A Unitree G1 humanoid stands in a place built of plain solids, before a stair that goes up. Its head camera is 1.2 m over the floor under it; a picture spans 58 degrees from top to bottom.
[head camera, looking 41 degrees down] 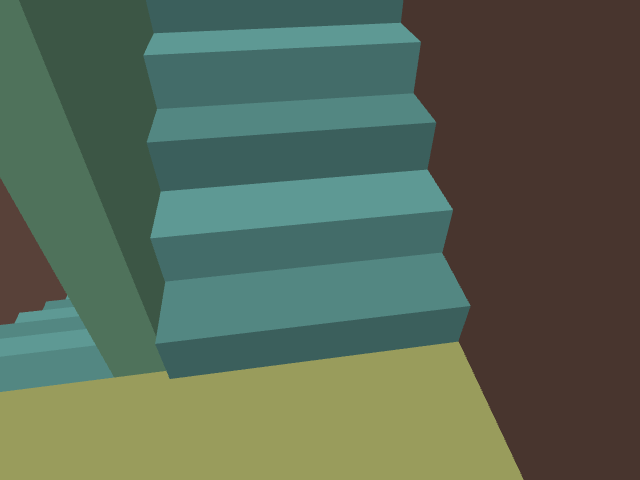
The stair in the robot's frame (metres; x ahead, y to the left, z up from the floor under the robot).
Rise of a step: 0.18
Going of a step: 0.25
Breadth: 0.94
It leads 9 degrees to the left of straight ahead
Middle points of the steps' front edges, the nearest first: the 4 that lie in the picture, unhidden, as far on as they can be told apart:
0.79 0.00 0.18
1.04 0.04 0.37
1.28 0.07 0.55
1.52 0.11 0.73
